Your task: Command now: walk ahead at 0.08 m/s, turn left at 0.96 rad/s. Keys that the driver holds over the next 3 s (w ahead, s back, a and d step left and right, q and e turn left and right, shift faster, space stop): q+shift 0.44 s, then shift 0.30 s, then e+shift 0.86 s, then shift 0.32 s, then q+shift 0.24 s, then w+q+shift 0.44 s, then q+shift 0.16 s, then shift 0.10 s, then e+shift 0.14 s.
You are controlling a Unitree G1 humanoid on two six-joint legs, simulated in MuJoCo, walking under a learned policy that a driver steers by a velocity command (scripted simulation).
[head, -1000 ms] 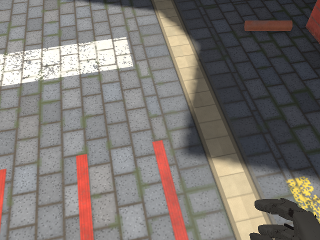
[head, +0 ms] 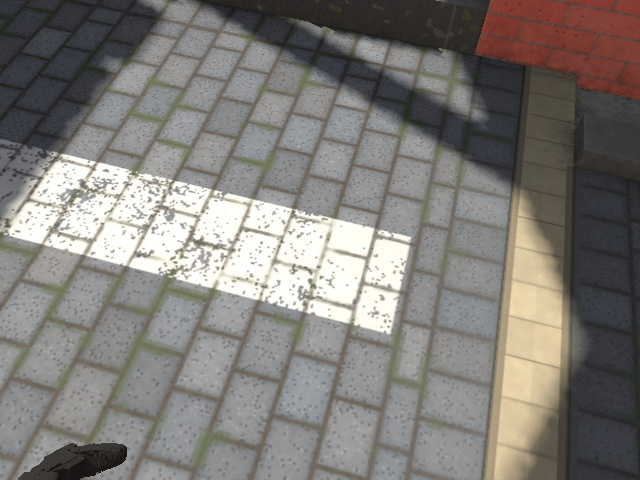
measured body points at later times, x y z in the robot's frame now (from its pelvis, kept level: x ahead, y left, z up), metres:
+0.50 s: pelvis +0.09 -0.07 +0.02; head +0.13 -0.05 +0.47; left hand +0.09 +0.27 -0.07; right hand +0.40 -0.23 -0.04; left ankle +0.04 +0.04 -0.65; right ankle +0.18 -0.16 -0.72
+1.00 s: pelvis +0.08 -0.03 +0.02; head +0.10 +0.00 +0.47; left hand +0.01 +0.27 -0.10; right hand +0.37 -0.14 -0.05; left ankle +0.01 +0.05 -0.72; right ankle +0.13 -0.16 -0.64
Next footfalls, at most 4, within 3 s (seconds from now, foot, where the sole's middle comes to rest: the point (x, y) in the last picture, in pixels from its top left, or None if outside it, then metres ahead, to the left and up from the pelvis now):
0.38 right None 0.21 -0.14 -0.75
0.76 left None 0.04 0.07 -0.75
1.22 right None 0.18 -0.14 -0.75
1.72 left None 0.24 0.07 -0.75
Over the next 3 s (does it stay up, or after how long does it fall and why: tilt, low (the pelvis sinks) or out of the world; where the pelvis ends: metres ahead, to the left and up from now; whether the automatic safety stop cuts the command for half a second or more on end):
stays up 0.53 0.15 0.00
